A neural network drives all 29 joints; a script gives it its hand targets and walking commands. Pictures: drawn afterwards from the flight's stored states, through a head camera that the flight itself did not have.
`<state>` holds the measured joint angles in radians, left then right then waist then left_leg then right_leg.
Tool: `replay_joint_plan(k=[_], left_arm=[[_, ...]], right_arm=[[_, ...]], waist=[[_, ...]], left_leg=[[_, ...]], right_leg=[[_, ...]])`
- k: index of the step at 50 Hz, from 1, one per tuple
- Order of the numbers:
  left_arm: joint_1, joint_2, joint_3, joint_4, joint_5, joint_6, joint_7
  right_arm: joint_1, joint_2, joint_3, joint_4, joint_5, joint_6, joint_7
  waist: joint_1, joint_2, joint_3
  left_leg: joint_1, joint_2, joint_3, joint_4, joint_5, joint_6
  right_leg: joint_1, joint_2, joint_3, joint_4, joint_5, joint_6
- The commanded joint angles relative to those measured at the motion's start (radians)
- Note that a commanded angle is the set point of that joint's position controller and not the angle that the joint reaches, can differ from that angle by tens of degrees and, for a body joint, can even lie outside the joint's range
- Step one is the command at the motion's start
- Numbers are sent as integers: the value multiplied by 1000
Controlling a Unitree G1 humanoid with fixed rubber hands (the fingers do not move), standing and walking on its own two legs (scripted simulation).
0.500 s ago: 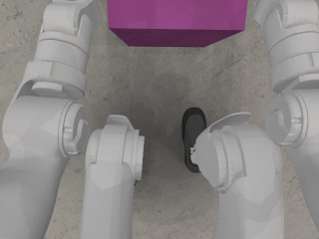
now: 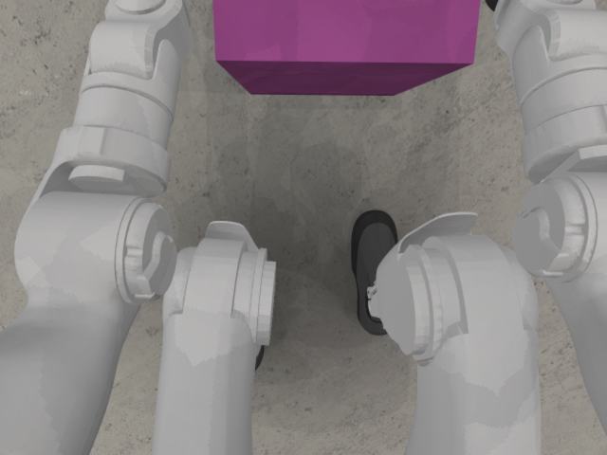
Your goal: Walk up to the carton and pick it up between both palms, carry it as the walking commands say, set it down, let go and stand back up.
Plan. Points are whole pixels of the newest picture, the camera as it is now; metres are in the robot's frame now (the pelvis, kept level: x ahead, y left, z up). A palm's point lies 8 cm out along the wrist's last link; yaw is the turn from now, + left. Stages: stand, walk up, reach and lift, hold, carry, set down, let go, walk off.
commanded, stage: set down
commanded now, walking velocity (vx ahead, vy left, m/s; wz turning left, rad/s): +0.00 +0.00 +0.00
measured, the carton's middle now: out of the picture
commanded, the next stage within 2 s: none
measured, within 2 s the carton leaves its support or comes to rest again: neither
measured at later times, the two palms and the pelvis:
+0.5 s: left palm out of the picture +0.56 +0.10 -0.16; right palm out of the picture +0.55 -0.21 -0.16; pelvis +0.01 -0.01 +0.00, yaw +0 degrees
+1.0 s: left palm out of the picture +0.56 +0.12 -0.17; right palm out of the picture +0.54 -0.27 -0.16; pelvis +0.01 +0.00 +0.01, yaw -1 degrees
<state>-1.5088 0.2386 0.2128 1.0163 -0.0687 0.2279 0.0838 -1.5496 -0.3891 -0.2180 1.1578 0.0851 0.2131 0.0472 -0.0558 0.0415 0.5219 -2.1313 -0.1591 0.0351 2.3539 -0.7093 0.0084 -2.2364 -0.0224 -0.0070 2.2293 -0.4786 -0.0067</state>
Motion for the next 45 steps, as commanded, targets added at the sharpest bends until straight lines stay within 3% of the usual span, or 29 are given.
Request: replay_joint_plan(k=[1, 2, 4, 5, 6, 7, 9, 10, 12, 13, 15, 16, 17, 19, 22, 23, 24, 27, 28, 31, 35, 36, 37, 38, 39, 42, 43, 44, 45], left_arm=[[-647, -847, -254, -138, -63, -19, -228], [-689, -838, -261, -135, -80, -22, -228], [-657, -802, -240, -169, -52, -25, -220], [-623, -806, -232, -132, -25, -22, -214], [-652, -753, -214, -170, -36, -29, -206], [-660, -757, -288, -194, -64, -44, -191], [-619, -641, -238, -142, -49, -40, -172], [-617, -640, -220, -153, -46, -50, -174], [-627, -603, -221, -133, -67, -55, -152], [-584, -536, -219, -126, -49, -60, -136], [-572, -326, -143, -150, -44, -86, -91], [-613, -291, -167, -163, -70, -94, -78], [-500, -219, -130, -126, -32, -91, -56], [-480, 33, -106, -81, -29, -97, 5], [-521, 99, -122, -208, -69, -116, 51], [-517, 110, -171, -136, -96, -112, 51], [-505, 124, -143, -116, -100, -114, 66], [-479, 229, -113, -138, -83, -129, 95], [-455, 195, -120, -132, -113, -128, 95], [-355, 211, -144, -130, -99, -138, 95], [-294, 186, -152, -167, -120, -140, 83], [-290, 218, -136, -260, -100, -145, 91], [-296, 197, -145, -261, -113, -147, 90], [-306, 186, -160, -322, -121, -149, 92], [-294, 174, -192, -353, -156, -137, 91], [-305, 200, -174, -429, -157, -119, 96], [-358, 246, -169, -578, -148, -107, 101], [-328, 234, -156, -554, -149, -90, 101], [-349, 193, -186, -557, -149, -71, 105]], right_arm=[[-536, 824, 205, -199, 37, -18, 190], [-492, 805, 183, -148, 28, -19, 188], [-516, 798, 183, -184, 43, -22, 190], [-504, 796, 144, -125, 28, -18, 194], [-458, 778, 140, -94, 16, -16, 185], [-518, 710, 150, -151, 40, -42, 172], [-493, 636, 146, -116, 52, -39, 151], [-490, 647, 166, -124, 35, -47, 145], [-480, 523, 106, -94, 16, -54, 125], [-486, 484, 94, -103, 3, -64, 112], [-460, 376, 108, -129, 23, -80, 62], [-477, 309, 93, -148, 30, -99, 43], [-483, 187, 44, -156, 1, -110, 11], [-368, -53, -19, -32, -19, -130, -59], [-439, -122, -5, -151, 23, -163, -114], [-446, -129, 24, -113, 48, -164, -131], [-492, -136, 37, -192, 58, -163, -138], [-396, -210, -28, -114, 60, -178, -162], [-422, -218, 8, -120, 71, -174, -169], [-279, -213, -32, -50, 59, -174, -154], [-278, -204, -22, -198, 52, -193, -143], [-215, -261, -71, -157, 38, -192, -136], [-219, -244, -49, -241, 77, -195, -139], [-204, -198, -13, -213, 109, -189, -123], [-208, -233, -46, -258, 115, -181, -128], [-240, -290, -45, -366, 120, -165, -108], [-225, -317, -43, -407, 132, -144, -106], [-199, -260, -8, -382, 168, -125, -94], [-260, -289, -37, -440, 173, -113, -83]], waist=[[-64, 40, -978], [-111, 11, -975], [-33, 50, -979], [-39, 95, -914], [-72, 15, -962], [-87, 87, -1016], [-48, 74, -966], [-62, 20, -999], [-116, 65, -986], [-112, 66, -1006], [-32, 8, -1072], [-95, 18, -1097], [-60, 20, -1060], [-84, 36, -1086], [-59, 39, -1282], [-92, 28, -1312], [-51, -16, -1331], [-54, 44, -1457], [-42, 8, -1466], [-55, 21, -1546], [-69, -18, -1602], [-66, 47, -1653], [-80, 21, -1707], [-41, 64, -1727], [-90, 46, -1797], [-67, 23, -1805], [-88, 58, -1918], [-65, 23, -1868], [-64, 67, -1818]], left_leg=[[231, 7, -42, -321, 197, -2], [222, 7, -37, -314, 174, -4], [276, 11, -40, -329, 241, -3], [273, 15, -40, -334, 212, -7], [256, 13, -33, -331, 206, -12], [251, 14, -35, -318, 212, -9], [249, 19, -10, -317, 185, -14], [279, 16, -22, -319, 206, -11], [297, 20, -26, -309, 217, -26], [351, 18, -52, -319, 243, -20], [335, 10, -10, -307, 242, -36], [346, 37, -29, -302, 257, -37], [313, 20, -32, -313, 261, -34], [343, 47, -18, -293, 254, -64], [419, 50, -31, -300, 353, -55], [381, 61, -36, -303, 343, -57], [351, 49, -20, -287, 367, -40], [363, 64, -31, -275, 425, -52], [305, 62, -27, -293, 435, -50], [371, 70, -34, -290, 538, -57], [325, 60, -30, -276, 533, -45], [391, 71, -33, -280, 601, -62], [382, 75, -29, -266, 625, -59], [418, 73, -29, -273, 642, -54], [498, 76, -48, -286, 661, -51], [502, 82, -44, -275, 672, -41], [617, 85, -34, -280, 679, -57], [634, 92, -48, -301, 676, -39], [661, 103, -70, -324, 683, -36]], right_leg=[[638, 62, 7, -111, 190, -45], [638, 60, -22, -97, 179, -37], [640, 62, 5, -109, 200, -35], [580, 68, -2, -93, 177, -34], [626, 60, -18, -116, 188, -34], [628, 67, -18, -88, 204, -39], [664, 64, -2, -109, 195, -32], [683, 56, -14, -99, 204, -26], [640, 51, -31, -94, 194, -32], [648, 56, -27, -88, 192, -26], [761, 57, -6, -103, 228, -20], [742, 47, -6, -92, 251, -18], [727, 55, -16, -102, 240, -8], [751, 38, -19, -101, 251, -14], [837, 47, 3, -99, 341, -10], [892, 47, -2, -91, 394, -10], [905, 50, 18, -104, 413, -5], [962, 42, 32, -55, 508, -8], [1036, 48, 45, -67, 554, -16], [1005, 52, 26, -43, 635, -6], [1043, 45, 28, -55, 691, -8], [1026, 44, 19, -30, 705, -22], [1074, 51, 27, -40, 763, -18], [1084, 49, 39, -34, 773, -27], [1089, 46, 8, -33, 758, -26], [1057, 44, 16, -39, 716, -26], [1142, 44, 19, -54, 731, -27], [1075, 49, -3, -68, 680, -23], [966, 48, -26, -77, 620, -25]])
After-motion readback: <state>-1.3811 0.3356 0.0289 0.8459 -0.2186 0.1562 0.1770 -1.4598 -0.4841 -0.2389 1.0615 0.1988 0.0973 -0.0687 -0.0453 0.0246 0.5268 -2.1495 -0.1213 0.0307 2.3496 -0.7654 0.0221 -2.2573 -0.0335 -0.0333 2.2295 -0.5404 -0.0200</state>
